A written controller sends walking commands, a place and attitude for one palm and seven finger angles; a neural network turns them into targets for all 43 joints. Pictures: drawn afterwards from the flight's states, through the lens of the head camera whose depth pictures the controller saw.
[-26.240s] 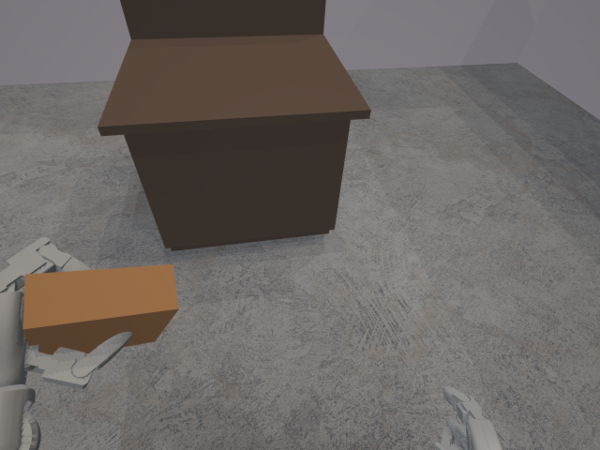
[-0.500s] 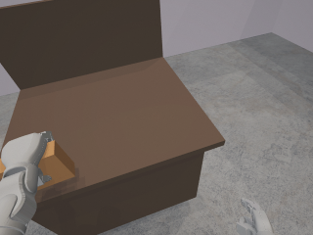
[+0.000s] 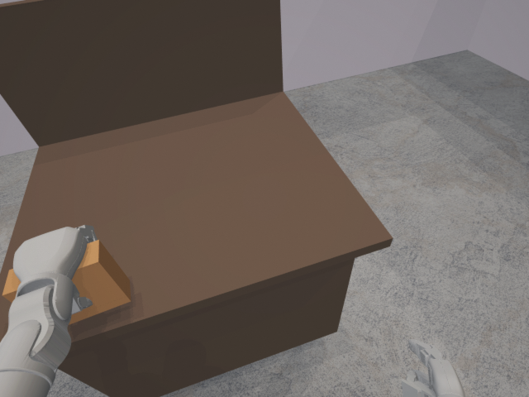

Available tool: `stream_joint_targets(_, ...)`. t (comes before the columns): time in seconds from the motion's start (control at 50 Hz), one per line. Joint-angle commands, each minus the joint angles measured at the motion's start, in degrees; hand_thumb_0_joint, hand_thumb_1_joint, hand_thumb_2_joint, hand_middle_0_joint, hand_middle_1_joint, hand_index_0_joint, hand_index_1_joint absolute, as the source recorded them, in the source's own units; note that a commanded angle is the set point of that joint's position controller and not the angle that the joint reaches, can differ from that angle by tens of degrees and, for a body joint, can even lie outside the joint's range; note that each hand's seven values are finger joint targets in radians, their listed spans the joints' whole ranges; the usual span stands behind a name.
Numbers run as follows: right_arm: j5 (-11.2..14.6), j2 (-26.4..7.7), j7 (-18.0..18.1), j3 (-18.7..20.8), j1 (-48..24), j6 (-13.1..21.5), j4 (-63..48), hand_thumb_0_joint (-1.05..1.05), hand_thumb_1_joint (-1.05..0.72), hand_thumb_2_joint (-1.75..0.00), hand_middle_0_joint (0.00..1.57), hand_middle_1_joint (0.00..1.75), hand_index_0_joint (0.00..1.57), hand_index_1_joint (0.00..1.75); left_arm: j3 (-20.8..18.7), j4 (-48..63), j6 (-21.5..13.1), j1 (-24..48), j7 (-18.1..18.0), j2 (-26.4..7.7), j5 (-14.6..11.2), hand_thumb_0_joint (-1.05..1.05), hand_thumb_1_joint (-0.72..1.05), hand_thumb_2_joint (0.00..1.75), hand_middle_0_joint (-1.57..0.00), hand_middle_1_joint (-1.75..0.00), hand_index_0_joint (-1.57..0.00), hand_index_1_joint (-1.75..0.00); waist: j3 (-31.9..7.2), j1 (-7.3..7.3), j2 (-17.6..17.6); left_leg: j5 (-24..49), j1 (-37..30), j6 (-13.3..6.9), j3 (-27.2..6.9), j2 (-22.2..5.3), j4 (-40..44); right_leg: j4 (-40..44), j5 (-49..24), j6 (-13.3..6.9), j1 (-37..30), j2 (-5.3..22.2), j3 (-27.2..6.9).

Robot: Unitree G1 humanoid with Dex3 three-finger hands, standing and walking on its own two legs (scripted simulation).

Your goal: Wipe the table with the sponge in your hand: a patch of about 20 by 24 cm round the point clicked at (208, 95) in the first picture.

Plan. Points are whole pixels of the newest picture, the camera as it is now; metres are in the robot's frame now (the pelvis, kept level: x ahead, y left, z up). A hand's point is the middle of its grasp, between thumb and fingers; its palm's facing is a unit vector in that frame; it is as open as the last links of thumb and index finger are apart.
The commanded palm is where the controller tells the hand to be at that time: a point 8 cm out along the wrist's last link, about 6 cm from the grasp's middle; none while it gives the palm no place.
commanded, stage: move the sponge above the wiping area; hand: left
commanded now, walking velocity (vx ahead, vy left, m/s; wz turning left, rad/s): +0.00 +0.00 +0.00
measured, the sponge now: (80, 292) +0.24 +0.35 +0.01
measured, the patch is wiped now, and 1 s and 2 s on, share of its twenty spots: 0.00 0.00 0.00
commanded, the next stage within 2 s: none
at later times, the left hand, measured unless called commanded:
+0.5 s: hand (80, 279) +0.26 +0.35 +0.03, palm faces -0.18 -0.10 -0.98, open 9.2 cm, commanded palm +0.26 +0.35 +0.11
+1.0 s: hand (95, 278) +0.27 +0.33 +0.02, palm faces -0.17 -0.11 -0.98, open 9.2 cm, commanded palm +0.26 +0.34 +0.11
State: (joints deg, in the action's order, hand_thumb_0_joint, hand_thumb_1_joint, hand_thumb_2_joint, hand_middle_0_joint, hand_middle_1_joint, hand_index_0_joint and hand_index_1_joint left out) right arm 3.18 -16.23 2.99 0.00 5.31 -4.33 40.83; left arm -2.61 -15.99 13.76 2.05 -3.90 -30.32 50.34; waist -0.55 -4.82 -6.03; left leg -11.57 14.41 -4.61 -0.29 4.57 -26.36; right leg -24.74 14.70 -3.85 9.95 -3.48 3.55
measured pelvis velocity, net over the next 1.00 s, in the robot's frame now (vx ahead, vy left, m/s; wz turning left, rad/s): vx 0.01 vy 0.01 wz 0.00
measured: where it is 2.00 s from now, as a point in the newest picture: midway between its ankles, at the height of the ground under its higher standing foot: outside the picture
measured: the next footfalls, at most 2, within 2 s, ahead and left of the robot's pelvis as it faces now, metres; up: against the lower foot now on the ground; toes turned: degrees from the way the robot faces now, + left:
none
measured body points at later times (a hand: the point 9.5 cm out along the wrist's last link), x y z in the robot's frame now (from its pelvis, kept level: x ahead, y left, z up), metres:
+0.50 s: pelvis +0.01 +0.01 +0.00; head +0.02 -0.02 +0.45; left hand +0.27 +0.35 +0.08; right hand +0.18 -0.24 -0.12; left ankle +0.03 +0.07 -0.74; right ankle -0.01 -0.08 -0.74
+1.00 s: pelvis +0.01 +0.01 +0.00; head +0.03 -0.01 +0.45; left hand +0.27 +0.33 +0.07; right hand +0.17 -0.24 -0.12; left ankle +0.03 +0.07 -0.74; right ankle -0.01 -0.08 -0.74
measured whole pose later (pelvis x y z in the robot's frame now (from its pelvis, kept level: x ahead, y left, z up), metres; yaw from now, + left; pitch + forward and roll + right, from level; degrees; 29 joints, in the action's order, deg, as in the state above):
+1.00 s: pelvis +0.01 +0.01 +0.00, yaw +0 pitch +2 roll -2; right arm 2.6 -16.4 2.5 1.1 9.5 -4.9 40.7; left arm -2.4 -20.7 3.4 2.1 -3.8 -29.4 52.4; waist -1.2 -3.8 -5.1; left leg -13.3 17.5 -5.3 -0.5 4.8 -28.8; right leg -25.5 15.6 -3.1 12.2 -3.4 3.7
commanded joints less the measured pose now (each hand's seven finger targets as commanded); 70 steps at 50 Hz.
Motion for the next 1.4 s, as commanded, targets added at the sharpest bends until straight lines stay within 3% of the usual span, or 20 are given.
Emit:
stream_joint_targets(0.0, -0.1, -6.9, 1.2, 2.0, -7.0, 3.0, -8.4, 0.00, -0.90, -0.90, 0.20, 0.30, 0.20, 0.30, -4.1, 11.1, -3.6, 20.8, -1.0, -15.0, 2.3, 0.00, 0.10, 1.30, -1.20, -1.60, -1.20, -1.60, -11.3, 2.47, 3.8, 7.8, -7.1, 0.9, -5.8, -2.2, 2.5, 4.1, -7.1, 0.1, 2.0, 0.7, -5.2)
stream_joint_targets(0.14, -1.3, -6.3, 0.5, 2.2, -6.5, 3.2, -8.6, 0.00, -0.90, -0.90, 0.20, 0.30, 0.20, 0.30, -13.3, 14.5, -8.0, 18.5, -6.0, -22.0, 5.0, 0.00, 0.10, 1.30, -1.20, -1.60, -1.20, -1.60, -16.4, -1.60, -4.2, 16.6, -8.6, 3.2, -7.1, -2.8, 1.8, 1.7, -11.2, -1.4, -0.2, 0.2, -5.8)
stream_joint_targets(0.24, -0.6, -6.7, -0.7, 2.4, -7.0, 1.6, -8.4, 0.00, -0.90, -0.90, 0.20, 0.30, 0.20, 0.30, -11.1, 7.2, -1.9, 14.0, -6.9, -17.7, 3.0, 0.00, 0.10, 1.30, -1.20, -1.60, -1.20, -1.60, -13.0, -1.53, 0.5, 14.9, -4.8, 3.4, -5.9, -2.8, 2.5, 2.1, -11.1, -1.2, -0.4, 0.3, -5.1)
stream_joint_targets(0.34, 0.5, -7.4, -0.4, 2.1, -7.3, 0.8, -8.9, 0.00, -0.90, -0.90, 0.20, 0.30, 0.20, 0.30, -5.5, 4.1, 0.8, 14.5, -2.6, -14.3, 1.6, 0.00, 0.10, 1.30, -1.20, -1.60, -1.20, -1.60, -11.7, 0.97, 5.0, 11.6, -4.3, 2.0, -5.4, -2.5, 2.5, 3.5, -10.7, -0.4, -0.3, 0.5, -5.5)
stream_joint_targets(0.4, 0.3, -7.4, 0.4, 2.2, -5.1, 1.2, -8.3, 0.00, -0.90, -0.90, 0.20, 0.30, 0.20, 0.30, -3.4, 4.6, -2.7, 19.5, -1.0, -14.1, 2.3, 0.00, 0.10, 1.30, -1.20, -1.60, -1.20, -1.60, -11.3, 2.92, 5.2, 9.9, -5.1, 1.0, -5.6, -2.2, 1.7, 3.8, -9.6, 0.1, 1.2, 0.6, -4.8)
stream_joint_targets(0.46, -0.1, -7.0, 1.2, 2.2, -3.8, 2.3, -7.5, 0.00, -0.90, -0.90, 0.20, 0.30, 0.20, 0.30, -6.8, 7.0, -8.2, 26.1, -1.9, -19.1, 3.8, 0.00, 0.10, 1.30, -1.20, -1.60, -1.20, -1.60, -13.1, 3.06, 1.1, 9.2, -6.5, 0.6, -6.0, -2.0, 0.8, 3.3, -8.2, -0.1, 2.3, 0.5, -5.4)
stream_joint_targets(0.54, -0.9, -7.2, 1.4, 2.8, -2.7, 3.0, -6.5, 0.00, -0.90, -0.90, 0.20, 0.30, 0.20, 0.30, -13.5, 8.3, -13.6, 28.5, -5.8, -25.6, 6.3, 0.00, 0.10, 1.30, -1.20, -1.60, -1.20, -1.60, -15.6, 1.22, -5.7, 12.4, -8.3, 2.1, -7.2, -2.6, 0.0, 1.8, -8.0, -1.2, 4.7, -0.1, -5.6)
stream_joint_targets(0.56, -0.8, -6.5, 1.3, 3.0, -2.0, 3.2, -6.4, 0.00, -0.90, -0.90, 0.20, 0.30, 0.20, 0.30, -12.0, 7.7, -13.9, 28.2, -6.9, -22.9, 6.1, 0.00, 0.10, 1.30, -1.20, -1.60, -1.20, -1.60, -16.3, 1.47, -6.0, 13.2, -8.5, 2.4, -7.0, -2.7, -0.4, 1.1, -8.2, -1.0, 4.5, 0.3, -4.7)
stream_joint_targets(0.64, -0.8, -7.1, 0.3, 3.4, -3.0, 2.2, -6.5, 0.00, -0.90, -0.90, 0.20, 0.30, 0.20, 0.30, -17.9, 3.4, -11.2, 21.4, -9.3, -26.4, 4.5, 0.00, 0.10, 1.30, -1.20, -1.60, -1.20, -1.60, -17.6, -0.91, -3.2, 15.8, -4.3, 3.0, -5.8, -2.5, -0.5, 0.7, -12.2, -1.5, 0.4, 0.3, -5.5)
stream_joint_targets(0.72, 0.2, -7.7, -0.8, 3.7, -3.0, 1.1, -7.1, 0.00, -0.90, -0.90, 0.20, 0.30, 0.20, 0.30, -9.5, -2.7, -4.9, 13.9, -6.9, -16.4, 1.2, 0.00, 0.10, 1.30, -1.20, -1.60, -1.20, -1.60, -15.1, 0.14, 2.7, 15.4, -2.3, 2.8, -4.8, -2.6, 0.0, 1.4, -13.9, -0.4, -0.2, 0.8, -4.3)
stream_joint_targets(0.82, 0.9, -8.6, -0.7, 3.1, -3.0, 0.1, -8.3, 0.00, -0.90, -0.90, 0.20, 0.30, 0.20, 0.30, -3.9, -2.1, -3.1, 14.8, -1.0, -14.1, 0.8, 0.00, 0.10, 1.30, -1.20, -1.60, -1.20, -1.60, -12.2, 2.62, 7.0, 12.8, -2.1, 1.2, -5.1, -2.4, 0.6, 2.9, -13.8, 0.2, 0.2, 0.8, -4.6)
stream_joint_targets(0.94, -0.8, -6.9, 0.6, 2.9, -3.6, 2.7, -9.1, 0.00, -0.90, -0.90, 0.20, 0.30, 0.20, 0.30, -11.0, 16.2, -13.9, 23.9, -4.8, -22.7, 4.1, 0.00, 0.10, 1.30, -1.20, -1.60, -1.20, -1.60, -17.1, 1.07, -4.3, 15.7, -11.2, 1.9, -9.3, -4.1, -0.1, 1.6, -9.4, -0.3, 4.8, 0.0, -5.4)
stream_joint_targets(0.98, -1.3, -6.7, 0.5, 3.5, -2.4, 3.4, -7.9, 0.00, -0.90, -0.90, 0.20, 0.30, 0.20, 0.30, -12.6, 16.0, -14.7, 23.1, -8.3, -22.3, 5.4, 0.00, 0.10, 1.30, -1.20, -1.60, -1.20, -1.60, -16.8, 0.58, -7.2, 17.1, -12.2, 3.4, -10.4, -4.8, -0.3, 0.1, -7.4, -0.4, 7.3, 0.0, -4.3)
stream_joint_targets(1.04, -1.4, -6.9, 0.1, 3.3, -3.6, 2.4, -7.1, 0.00, -0.90, -0.90, 0.20, 0.30, 0.20, 0.30, -19.2, 11.8, -11.3, 22.8, -12.2, -27.2, 6.0, 0.00, 0.10, 1.30, -1.20, -1.60, -1.20, -1.60, -16.3, -1.36, -5.1, 15.4, -7.2, 4.3, -8.4, -3.9, 0.5, -0.1, -7.4, -1.6, 4.7, -0.6, -4.7)
stream_joint_targets(1.06, -1.1, -6.2, -0.3, 3.2, -4.4, 2.1, -7.2, 0.00, -0.90, -0.90, 0.20, 0.30, 0.20, 0.30, -16.1, 10.4, -9.4, 22.4, -12.8, -22.9, 5.3, 0.00, 0.10, 1.30, -1.20, -1.60, -1.20, -1.60, -16.9, -1.04, -4.1, 15.1, -6.3, 4.2, -7.4, -3.5, 0.1, -0.4, -7.8, -1.2, 3.6, -0.1, -4.2)
stream_joint_targets(1.14, 0.1, -7.0, -1.2, 2.9, -6.7, 0.3, -6.9, 0.00, -0.90, -0.90, 0.20, 0.30, 0.20, 0.30, -12.3, 0.3, -0.1, 14.2, -10.4, -18.5, 1.6, 0.00, 0.10, 1.30, -1.20, -1.60, -1.20, -1.60, -15.0, -1.69, 1.8, 13.0, -2.5, 3.9, -5.1, -2.6, 1.6, 1.6, -10.1, -1.0, -1.1, 0.3, -4.8)
stream_joint_targets(1.16, 0.6, -6.9, -1.3, 2.6, -6.4, -0.1, -7.2, 0.00, -0.90, -0.90, 0.20, 0.30, 0.20, 0.30, -6.2, -0.9, 1.8, 14.8, -8.2, -13.1, 0.4, 0.00, 0.10, 1.30, -1.20, -1.60, -1.20, -1.60, -13.6, 0.10, 4.4, 12.2, -2.0, 3.5, -4.7, -2.4, 1.8, 2.1, -10.7, -0.4, -1.4, 0.6, -4.1)
stream_joint_targets(1.22, 1.5, -8.1, -0.9, 2.0, -6.7, -1.2, -8.1, 0.00, -0.90, -0.90, 0.20, 0.30, 0.20, 0.30, -1.3, -3.0, 5.1, 13.2, -1.6, -11.6, 0.0, 0.00, 0.10, 1.30, -1.20, -1.60, -1.20, -1.60, -10.8, 2.05, 7.6, 10.8, -1.4, 1.9, -4.5, -2.0, 2.1, 3.8, -12.5, 0.1, -1.9, 0.9, -4.6)
stream_joint_targets(1.3, 0.7, -7.4, -0.2, 1.6, -5.2, 0.0, -9.4, 0.00, -0.90, -0.90, 0.20, 0.30, 0.20, 0.30, 1.7, 4.3, -1.9, 19.2, 3.6, -11.1, 1.3, 0.00, 0.10, 1.30, -1.20, -1.60, -1.20, -1.60, -10.6, 4.19, 6.1, 10.1, -5.7, 0.0, -5.4, -2.2, 0.9, 4.9, -11.1, 0.3, 1.2, 0.7, -4.7)
stream_joint_targets(1.38, -1.2, -6.4, 0.7, 2.4, -3.3, 2.4, -9.0, 0.00, -0.90, -0.90, 0.20, 0.30, 0.20, 0.30, -10.3, 16.2, -14.2, 22.3, -1.2, -22.1, 3.9, 0.00, 0.10, 1.30, -1.20, -1.60, -1.20, -1.60, -15.8, 1.12, -2.8, 14.8, -10.9, 0.8, -7.5, -2.8, 0.0, 2.7, -10.8, -0.6, 1.7, 0.1, -5.4)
